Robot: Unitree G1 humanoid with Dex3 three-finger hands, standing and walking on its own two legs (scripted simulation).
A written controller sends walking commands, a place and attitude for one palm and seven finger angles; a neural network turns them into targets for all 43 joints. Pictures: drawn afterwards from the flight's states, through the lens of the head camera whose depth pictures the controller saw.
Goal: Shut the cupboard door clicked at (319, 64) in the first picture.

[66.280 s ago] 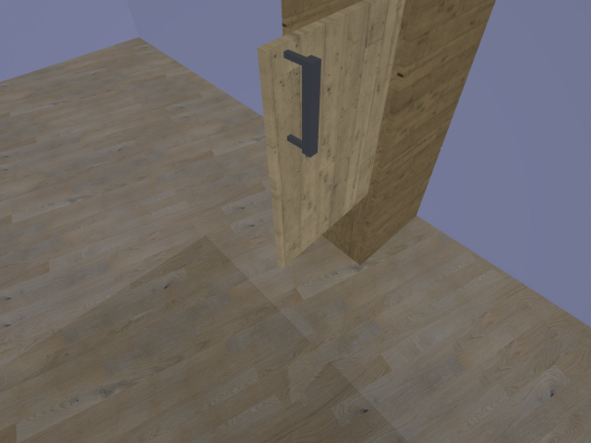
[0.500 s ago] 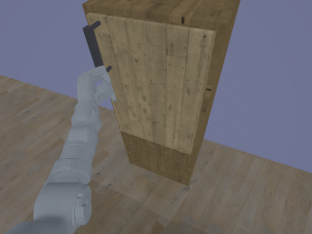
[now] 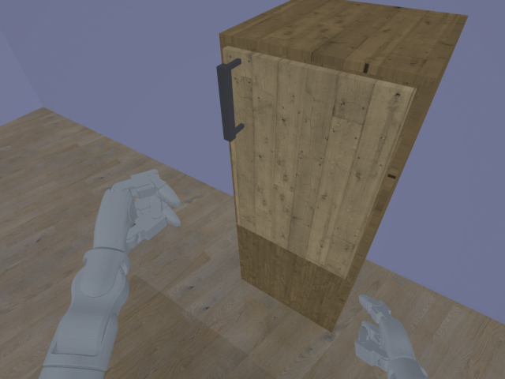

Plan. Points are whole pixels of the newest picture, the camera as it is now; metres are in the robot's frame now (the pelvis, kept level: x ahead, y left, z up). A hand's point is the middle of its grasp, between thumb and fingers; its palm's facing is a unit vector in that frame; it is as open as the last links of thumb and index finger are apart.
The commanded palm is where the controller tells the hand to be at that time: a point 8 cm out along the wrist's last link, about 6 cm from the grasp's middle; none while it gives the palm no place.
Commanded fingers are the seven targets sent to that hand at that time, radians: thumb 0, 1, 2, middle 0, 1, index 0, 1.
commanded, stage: draw the hand back to the body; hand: left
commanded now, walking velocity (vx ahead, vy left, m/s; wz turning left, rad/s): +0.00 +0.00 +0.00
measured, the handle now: (232, 101) +0.64 +0.12 +0.14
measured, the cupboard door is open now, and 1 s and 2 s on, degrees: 0 0 0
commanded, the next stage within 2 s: step back with the hand held close in 0.84 s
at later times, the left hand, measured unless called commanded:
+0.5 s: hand (54, 269) +0.19 +0.27 +0.16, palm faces +0.42 -0.80 -0.43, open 6.4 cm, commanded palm +0.15 +0.30 +0.17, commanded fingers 0.00 0.90 0.90 -0.20 -0.30 -0.20 -0.30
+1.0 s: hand (63, 270) +0.19 +0.25 +0.16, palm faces +0.44 -0.80 -0.41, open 7.4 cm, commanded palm +0.14 +0.29 +0.17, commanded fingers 0.00 0.90 0.90 -0.20 -0.30 -0.20 -0.30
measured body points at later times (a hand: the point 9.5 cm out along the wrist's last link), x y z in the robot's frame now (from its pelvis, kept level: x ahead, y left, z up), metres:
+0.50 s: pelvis +0.01 +0.00 +0.00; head -0.02 -0.03 +0.45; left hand +0.16 +0.31 +0.18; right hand +0.18 -0.23 -0.09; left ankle +0.00 +0.08 -0.74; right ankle -0.01 -0.11 -0.74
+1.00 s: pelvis +0.00 -0.01 +0.00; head -0.02 -0.04 +0.45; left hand +0.16 +0.29 +0.18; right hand +0.19 -0.22 -0.09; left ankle +0.00 +0.08 -0.74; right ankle -0.01 -0.11 -0.74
